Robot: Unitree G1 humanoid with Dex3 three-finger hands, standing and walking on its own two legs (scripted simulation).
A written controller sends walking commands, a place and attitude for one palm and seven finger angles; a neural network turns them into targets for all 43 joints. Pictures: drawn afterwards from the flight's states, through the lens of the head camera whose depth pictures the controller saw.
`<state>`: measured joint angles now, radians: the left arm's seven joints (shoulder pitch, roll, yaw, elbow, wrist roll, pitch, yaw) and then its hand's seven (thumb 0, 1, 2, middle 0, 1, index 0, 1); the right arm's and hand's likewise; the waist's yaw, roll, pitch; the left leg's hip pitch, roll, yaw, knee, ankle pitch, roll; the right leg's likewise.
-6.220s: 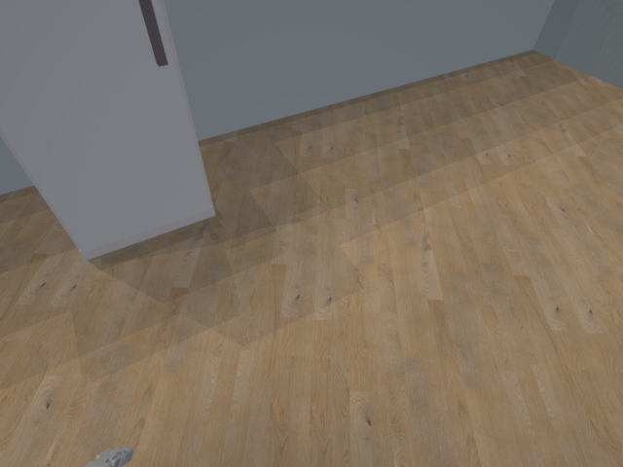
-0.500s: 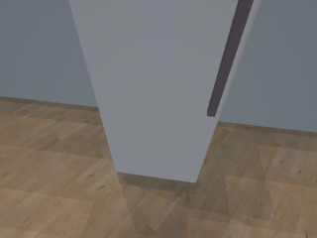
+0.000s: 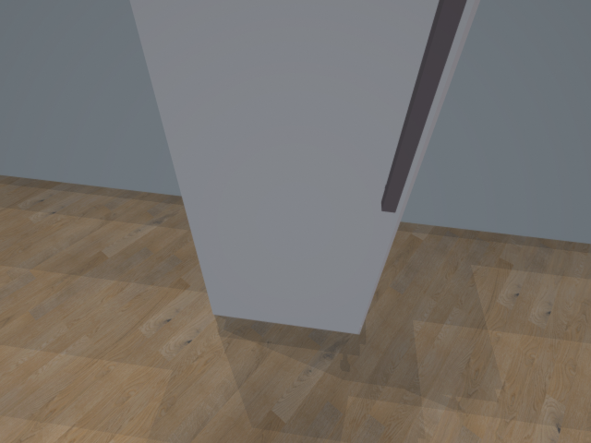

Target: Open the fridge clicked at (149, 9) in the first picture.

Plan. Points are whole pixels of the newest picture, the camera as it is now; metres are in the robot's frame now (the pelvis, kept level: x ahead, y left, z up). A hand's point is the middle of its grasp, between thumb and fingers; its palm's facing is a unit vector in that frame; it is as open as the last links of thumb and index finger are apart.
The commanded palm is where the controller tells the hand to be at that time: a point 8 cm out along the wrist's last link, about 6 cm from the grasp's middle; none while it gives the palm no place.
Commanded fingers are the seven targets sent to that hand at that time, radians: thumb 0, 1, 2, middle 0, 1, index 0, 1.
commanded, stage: look again from close up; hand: right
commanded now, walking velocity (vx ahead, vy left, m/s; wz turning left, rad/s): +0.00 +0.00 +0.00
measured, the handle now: (421, 87) +0.59 -0.16 +0.22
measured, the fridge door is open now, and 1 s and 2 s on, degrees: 0 0 0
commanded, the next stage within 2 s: none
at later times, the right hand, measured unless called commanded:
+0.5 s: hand out of the picture +0.05 -0.22 -0.16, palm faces -0.02 +0.96 -0.29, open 7.4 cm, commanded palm none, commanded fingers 0.00 -0.90 -0.90 0.20 0.30 0.20 0.30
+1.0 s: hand out of the picture +0.05 -0.22 -0.16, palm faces -0.01 +0.96 -0.29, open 7.4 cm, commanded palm none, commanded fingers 0.00 -0.90 -0.90 0.20 0.30 0.20 0.30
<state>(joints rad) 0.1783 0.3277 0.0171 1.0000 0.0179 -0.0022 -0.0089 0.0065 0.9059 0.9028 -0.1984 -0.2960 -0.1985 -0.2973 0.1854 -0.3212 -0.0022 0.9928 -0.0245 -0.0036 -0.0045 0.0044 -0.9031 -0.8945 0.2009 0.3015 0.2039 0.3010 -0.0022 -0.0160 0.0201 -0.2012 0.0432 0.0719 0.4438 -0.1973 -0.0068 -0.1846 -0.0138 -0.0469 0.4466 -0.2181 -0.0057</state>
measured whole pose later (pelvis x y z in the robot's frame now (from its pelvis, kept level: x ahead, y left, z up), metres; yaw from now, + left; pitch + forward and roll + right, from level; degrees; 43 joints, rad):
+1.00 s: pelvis +0.01 +0.00 +0.01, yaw +0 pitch -2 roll +0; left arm 0.18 0.28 0.00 1.11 0.01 0.00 0.00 0.01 0.91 0.90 -0.20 -0.30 -0.20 -0.30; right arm 0.20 -0.27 0.01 1.09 -0.02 -0.01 -0.01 0.00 -0.90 -0.89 0.20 0.30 0.20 0.30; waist 0.00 -0.01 0.04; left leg -0.14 0.04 0.08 0.36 -0.17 -0.01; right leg -0.13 -0.01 -0.04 0.37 -0.20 0.00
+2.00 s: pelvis +0.03 +0.01 +0.01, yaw +0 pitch -2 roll +0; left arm 0.18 0.29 -0.01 1.12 0.01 -0.01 0.00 0.01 0.91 0.90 -0.20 -0.30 -0.20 -0.30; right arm 0.19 -0.27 0.01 1.10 -0.02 -0.01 -0.01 0.00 -0.90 -0.89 0.20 0.30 0.20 0.30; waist -0.01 -0.01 0.03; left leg -0.12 0.03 0.08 0.33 -0.18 0.00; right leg -0.10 -0.02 -0.04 0.34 -0.20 0.01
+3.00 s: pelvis +0.03 +0.01 +0.01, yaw +0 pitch -2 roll +0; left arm 0.16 0.31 -0.01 1.12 0.01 -0.01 0.00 0.01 0.91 0.90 -0.20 -0.30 -0.20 -0.30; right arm 0.17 -0.30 0.00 1.11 -0.02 -0.01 0.00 0.00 -0.90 -0.89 0.20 0.30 0.20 0.30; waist -0.01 -0.01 0.03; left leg -0.10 0.02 0.08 0.31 -0.18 0.00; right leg -0.08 -0.03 -0.04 0.31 -0.20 0.01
